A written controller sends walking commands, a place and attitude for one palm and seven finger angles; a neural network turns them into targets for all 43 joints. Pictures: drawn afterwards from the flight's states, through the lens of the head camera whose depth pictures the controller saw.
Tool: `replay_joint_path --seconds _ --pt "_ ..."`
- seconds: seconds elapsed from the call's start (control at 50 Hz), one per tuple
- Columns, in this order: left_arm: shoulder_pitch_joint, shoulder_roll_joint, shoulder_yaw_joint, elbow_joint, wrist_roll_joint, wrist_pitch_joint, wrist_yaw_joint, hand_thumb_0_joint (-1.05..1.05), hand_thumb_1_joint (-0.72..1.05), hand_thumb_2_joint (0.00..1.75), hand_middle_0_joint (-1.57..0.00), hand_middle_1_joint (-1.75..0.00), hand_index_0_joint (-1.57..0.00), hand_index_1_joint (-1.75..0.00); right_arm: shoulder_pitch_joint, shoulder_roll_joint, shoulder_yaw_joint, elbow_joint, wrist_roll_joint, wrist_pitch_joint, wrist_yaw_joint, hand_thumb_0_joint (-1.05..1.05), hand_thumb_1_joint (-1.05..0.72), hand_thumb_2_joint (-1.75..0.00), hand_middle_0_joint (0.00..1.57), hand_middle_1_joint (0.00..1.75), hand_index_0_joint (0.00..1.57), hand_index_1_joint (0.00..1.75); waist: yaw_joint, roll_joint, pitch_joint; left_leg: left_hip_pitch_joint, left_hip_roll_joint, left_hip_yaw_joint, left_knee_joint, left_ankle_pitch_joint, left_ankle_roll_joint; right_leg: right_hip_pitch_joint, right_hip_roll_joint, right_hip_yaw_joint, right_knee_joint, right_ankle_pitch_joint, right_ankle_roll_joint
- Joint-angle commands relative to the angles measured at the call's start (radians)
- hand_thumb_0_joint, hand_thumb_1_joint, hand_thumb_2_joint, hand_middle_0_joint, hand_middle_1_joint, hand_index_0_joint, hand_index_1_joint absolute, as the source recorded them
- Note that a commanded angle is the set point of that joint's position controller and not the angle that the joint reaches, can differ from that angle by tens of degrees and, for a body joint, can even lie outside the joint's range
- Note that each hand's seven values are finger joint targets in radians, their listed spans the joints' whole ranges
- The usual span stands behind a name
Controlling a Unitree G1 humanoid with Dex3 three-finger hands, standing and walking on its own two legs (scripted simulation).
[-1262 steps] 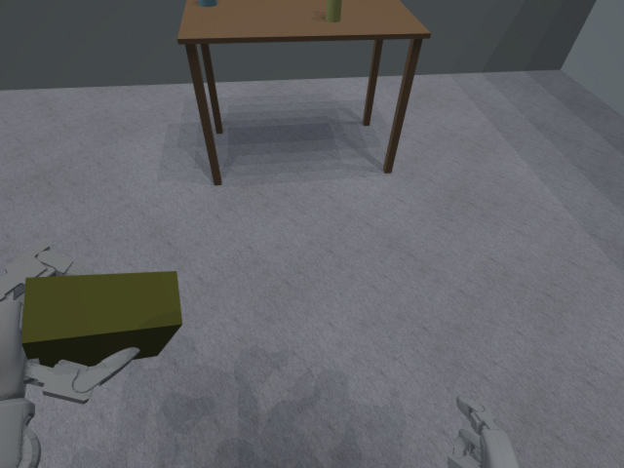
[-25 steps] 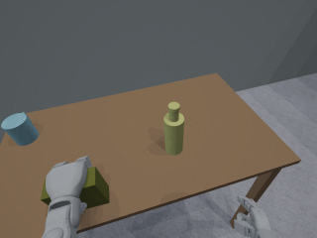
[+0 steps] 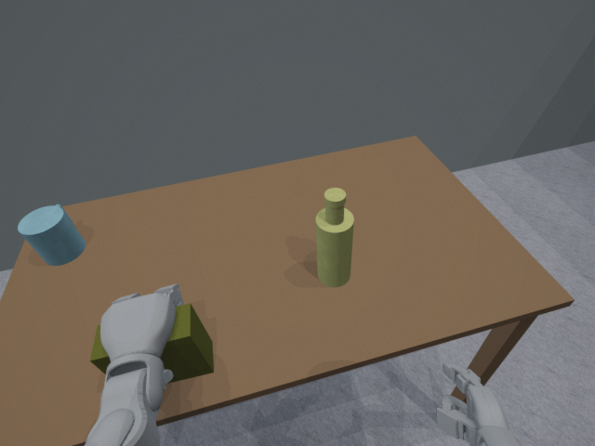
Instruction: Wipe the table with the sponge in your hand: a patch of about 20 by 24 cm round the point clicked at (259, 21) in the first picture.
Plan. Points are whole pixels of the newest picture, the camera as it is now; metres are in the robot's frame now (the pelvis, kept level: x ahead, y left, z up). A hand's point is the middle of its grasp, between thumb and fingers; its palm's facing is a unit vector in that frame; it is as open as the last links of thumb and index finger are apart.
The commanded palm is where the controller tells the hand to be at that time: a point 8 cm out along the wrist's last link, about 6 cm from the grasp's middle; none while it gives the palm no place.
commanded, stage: slide across to the third lane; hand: left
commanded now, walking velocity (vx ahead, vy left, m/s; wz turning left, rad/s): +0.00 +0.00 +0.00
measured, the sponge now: (163, 355) +0.23 +0.25 -0.02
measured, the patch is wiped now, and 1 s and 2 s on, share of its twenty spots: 0.95 0.95 0.95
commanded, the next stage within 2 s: wipe forward along the third lane in 1.44 s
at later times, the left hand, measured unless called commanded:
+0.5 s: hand (180, 330) +0.25 +0.22 +0.02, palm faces -0.02 -0.04 -1.00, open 9.7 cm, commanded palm +0.23 +0.17 +0.07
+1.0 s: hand (196, 325) +0.27 +0.20 +0.02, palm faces -0.01 -0.06 -1.00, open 9.7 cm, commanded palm +0.24 +0.17 +0.07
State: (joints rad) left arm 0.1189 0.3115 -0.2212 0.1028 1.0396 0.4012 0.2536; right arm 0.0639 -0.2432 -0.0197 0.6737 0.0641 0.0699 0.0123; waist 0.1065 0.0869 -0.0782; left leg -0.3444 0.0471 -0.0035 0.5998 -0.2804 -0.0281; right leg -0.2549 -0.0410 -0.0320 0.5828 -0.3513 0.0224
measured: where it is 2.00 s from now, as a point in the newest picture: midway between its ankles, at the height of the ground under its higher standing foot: outside the picture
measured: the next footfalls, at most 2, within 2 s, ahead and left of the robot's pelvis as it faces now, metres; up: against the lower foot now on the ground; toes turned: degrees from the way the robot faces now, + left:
none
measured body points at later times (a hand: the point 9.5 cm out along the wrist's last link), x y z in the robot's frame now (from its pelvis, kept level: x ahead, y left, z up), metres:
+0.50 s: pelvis -0.01 -0.01 +0.00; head -0.03 -0.04 +0.45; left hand +0.25 +0.21 +0.08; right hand +0.23 -0.20 -0.09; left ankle +0.02 +0.14 -0.73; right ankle -0.03 -0.14 -0.73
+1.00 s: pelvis -0.01 -0.01 +0.00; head -0.03 -0.05 +0.45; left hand +0.26 +0.20 +0.07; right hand +0.22 -0.22 -0.09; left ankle +0.02 +0.14 -0.73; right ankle -0.03 -0.14 -0.73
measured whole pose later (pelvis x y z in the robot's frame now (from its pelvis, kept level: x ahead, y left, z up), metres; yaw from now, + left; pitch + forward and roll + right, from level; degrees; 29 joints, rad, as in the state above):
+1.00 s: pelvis -0.01 -0.01 +0.00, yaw +1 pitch +0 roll +0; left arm -0.09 0.24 -0.34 0.30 1.02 0.44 0.26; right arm 0.05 -0.25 -0.02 0.71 0.07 0.10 0.04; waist 0.10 0.09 -0.08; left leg -0.32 0.05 -0.02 0.57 -0.25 -0.04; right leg -0.24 -0.03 -0.05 0.57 -0.34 0.00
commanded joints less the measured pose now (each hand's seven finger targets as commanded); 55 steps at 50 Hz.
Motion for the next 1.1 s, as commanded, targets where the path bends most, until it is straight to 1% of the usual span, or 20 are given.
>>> replay_joint_path --seconds 0.0,0.06,0.2,0.24,0.26,0.44,0.52,0.54,0.6,0.64,0.68,0.74,0.76,0.84,0.88,0.94,0.98,1.02,1.04,1.08 --pt "-0.161 -0.043 -0.075 -0.115 -0.061 -0.043 -0.027 0.00 0.10 1.30 -1.20 -1.60 -1.20 -1.60 -0.210 -0.095 -0.027 -0.174 0.002 -0.063 -0.005 0.00 -0.90 -0.90 0.20 0.30 0.20 0.30 -0.025 -0.143 -0.077 0.143 -0.050 -0.007 -0.076 0.155 0.065 -0.072 0.069 -0.031 -0.109 0.201 -0.073" --pt "-0.171 -0.070 -0.107 -0.142 -0.063 -0.056 -0.031 0.00 0.10 1.30 -1.20 -1.60 -1.20 -1.60 -0.207 -0.091 -0.028 -0.183 0.002 -0.074 0.000 0.00 -0.90 -0.90 0.20 0.30 0.20 0.30 -0.024 -0.149 -0.124 0.161 -0.049 -0.012 -0.074 0.177 0.069 -0.052 0.073 -0.037 -0.098 0.218 -0.075" --pt "-0.237 -0.123 -0.170 -0.110 -0.065 -0.068 -0.032 0.00 0.10 1.30 -1.20 -1.60 -1.20 -1.60 -0.215 -0.088 -0.031 -0.168 0.004 -0.070 0.009 0.00 -0.90 -0.90 0.20 0.30 0.20 0.30 -0.036 -0.144 -0.100 0.163 -0.046 -0.016 -0.079 0.171 0.067 -0.070 0.073 -0.042 -0.102 0.215 -0.077" --pt "-0.259 -0.086 -0.130 -0.088 -0.067 -0.062 -0.028 0.00 0.10 1.30 -1.20 -1.60 -1.20 -1.60 -0.227 -0.094 -0.029 -0.161 0.006 -0.068 0.009 0.00 -0.90 -0.90 0.20 0.30 0.20 0.30 -0.034 -0.163 -0.090 0.161 -0.045 -0.017 -0.089 0.143 0.062 -0.069 0.076 -0.026 -0.118 0.186 -0.080" --pt "-0.282 -0.127 -0.173 -0.102 -0.071 -0.061 -0.029 0.00 0.10 1.30 -1.20 -1.60 -1.20 -1.60 -0.228 -0.087 -0.026 -0.171 0.010 -0.071 0.008 0.00 -0.90 -0.90 0.20 0.30 0.20 0.30 -0.038 -0.169 -0.101 0.157 -0.049 -0.015 -0.088 0.135 0.066 -0.067 0.072 -0.042 -0.110 0.176 -0.075" --pt "-0.411 -0.117 -0.160 0.007 -0.069 -0.040 -0.015 0.00 0.10 1.30 -1.20 -1.60 -1.20 -1.60 -0.241 -0.092 -0.022 -0.140 0.015 -0.063 0.004 0.00 -0.90 -0.90 0.20 0.30 0.20 0.30 -0.041 -0.166 -0.090 0.155 -0.053 -0.008 -0.104 0.090 0.059 -0.076 0.072 -0.029 -0.131 0.138 -0.078" --pt "-0.480 -0.157 -0.204 0.046 -0.066 -0.035 -0.015 0.00 0.10 1.30 -1.20 -1.60 -1.20 -1.60 -0.236 -0.089 -0.022 -0.132 0.016 -0.058 0.007 0.00 -0.90 -0.90 0.20 0.30 0.20 0.30 -0.045 -0.157 -0.101 0.152 -0.058 -0.002 -0.097 0.090 0.061 -0.082 0.070 -0.042 -0.125 0.142 -0.077" --pt "-0.474 -0.107 -0.150 0.062 -0.066 -0.032 -0.011 0.00 0.10 1.30 -1.20 -1.60 -1.20 -1.60 -0.238 -0.092 -0.022 -0.131 0.015 -0.057 0.006 0.00 -0.90 -0.90 0.20 0.30 0.20 0.30 -0.040 -0.180 -0.101 0.151 -0.056 -0.002 -0.104 0.076 0.060 -0.075 0.073 -0.029 -0.136 0.123 -0.078" --pt "-0.481 -0.133 -0.168 0.088 -0.054 -0.027 -0.007 0.00 0.10 1.30 -1.20 -1.60 -1.20 -1.60 -0.236 -0.090 -0.022 -0.129 0.013 -0.051 0.010 0.00 -0.90 -0.90 0.20 0.30 0.20 0.30 -0.036 -0.167 -0.118 0.146 -0.061 0.006 -0.092 0.103 0.058 -0.069 0.069 -0.037 -0.122 0.155 -0.078" --pt "-0.428 -0.096 -0.118 0.087 -0.054 -0.021 -0.001 0.00 0.10 1.30 -1.20 -1.60 -1.20 -1.60 -0.235 -0.094 -0.027 -0.133 0.009 -0.044 0.017 0.00 -0.90 -0.90 0.20 0.30 0.20 0.30 -0.021 -0.167 -0.131 0.146 -0.058 0.005 -0.095 0.121 0.055 -0.047 0.072 -0.029 -0.123 0.171 -0.081" --pt "-0.412 -0.151 -0.171 0.073 -0.062 -0.020 -0.004 0.00 0.10 1.30 -1.20 -1.60 -1.20 -1.60 -0.240 -0.086 -0.024 -0.144 0.011 -0.040 0.024 0.00 -0.90 -0.90 0.20 0.30 0.20 0.30 -0.026 -0.176 -0.125 0.145 -0.061 0.011 -0.084 0.144 0.060 -0.044 0.068 -0.039 -0.117 0.203 -0.078" --pt "-0.414 -0.093 -0.118 0.086 -0.059 -0.013 0.002 0.00 0.10 1.30 -1.20 -1.60 -1.20 -1.60 -0.240 -0.093 -0.027 -0.140 0.010 -0.033 0.025 0.00 -0.90 -0.90 0.20 0.30 0.20 0.30 -0.024 -0.189 -0.102 0.139 -0.058 0.008 -0.090 0.117 0.059 -0.053 0.069 -0.023 -0.139 0.159 -0.077" --pt "-0.439 -0.128 -0.154 0.072 -0.062 -0.012 0.001 0.00 0.10 1.30 -1.20 -1.60 -1.20 -1.60 -0.243 -0.090 -0.023 -0.146 0.012 -0.036 0.022 0.00 -0.90 -0.90 0.20 0.30 0.20 0.30 -0.031 -0.184 -0.113 0.142 -0.062 0.015 -0.087 0.116 0.063 -0.053 0.066 -0.030 -0.133 0.163 -0.073" --pt "-0.404 -0.084 -0.107 0.084 -0.058 -0.005 0.004 0.00 0.10 1.30 -1.20 -1.60 -1.20 -1.60 -0.239 -0.097 -0.027 -0.138 0.010 -0.031 0.022 0.00 -0.90 -0.90 0.20 0.30 0.20 0.30 -0.023 -0.179 -0.107 0.145 -0.060 0.013 -0.089 0.132 0.059 -0.047 0.069 -0.017 -0.139 0.180 -0.077" --pt "-0.397 -0.126 -0.149 0.070 -0.065 -0.007 0.001 0.00 0.10 1.30 -1.20 -1.60 -1.20 -1.60 -0.241 -0.088 -0.026 -0.146 0.013 -0.033 0.024 0.00 -0.90 -0.90 0.20 0.30 0.20 0.30 -0.024 -0.158 -0.100 0.143 -0.062 0.016 -0.086 0.139 0.063 -0.049 0.066 -0.029 -0.130 0.195 -0.075" --pt "-0.391 -0.067 -0.092 0.078 -0.058 -0.001 0.004 0.00 0.10 1.30 -1.20 -1.60 -1.20 -1.60 -0.238 -0.099 -0.029 -0.136 0.010 -0.028 0.019 0.00 -0.90 -0.90 0.20 0.30 0.20 0.30 -0.021 -0.173 -0.104 0.149 -0.059 0.014 -0.090 0.144 0.060 -0.044 0.069 -0.014 -0.140 0.196 -0.077" --pt "-0.409 -0.114 -0.140 0.068 -0.059 -0.004 -0.001 0.00 0.10 1.30 -1.20 -1.60 -1.20 -1.60 -0.239 -0.093 -0.027 -0.141 0.013 -0.031 0.019 0.00 -0.90 -0.90 0.20 0.30 0.20 0.30 -0.030 -0.177 -0.109 0.151 -0.061 0.018 -0.084 0.149 0.064 -0.049 0.066 -0.025 -0.132 0.209 -0.074" --pt "-0.431 -0.118 -0.151 0.076 -0.051 -0.004 -0.002 0.00 0.10 1.30 -1.20 -1.60 -1.20 -1.60 -0.237 -0.095 -0.028 -0.135 0.012 -0.029 0.018 0.00 -0.90 -0.90 0.20 0.30 0.20 0.30 -0.033 -0.159 -0.099 0.152 -0.061 0.017 -0.084 0.146 0.063 -0.061 0.067 -0.027 -0.129 0.203 -0.076" --pt "-0.412 -0.083 -0.109 0.081 -0.048 -0.002 0.002 0.00 0.10 1.30 -1.20 -1.60 -1.20 -1.60 -0.235 -0.098 -0.031 -0.134 0.010 -0.031 0.018 0.00 -0.90 -0.90 0.20 0.30 0.20 0.30 -0.024 -0.177 -0.110 0.156 -0.056 0.010 -0.091 0.150 0.060 -0.051 0.072 -0.023 -0.132 0.193 -0.080" --pt "-0.410 -0.132 -0.157 0.072 -0.047 -0.006 0.000 0.00 0.10 1.30 -1.20 -1.60 -1.20 -1.60 -0.231 -0.092 -0.031 -0.138 0.011 -0.031 0.021 0.00 -0.90 -0.90 0.20 0.30 0.20 0.30 -0.029 -0.168 -0.124 0.159 -0.058 0.014 -0.081 0.169 0.063 -0.051 0.070 -0.033 -0.117 0.227 -0.079"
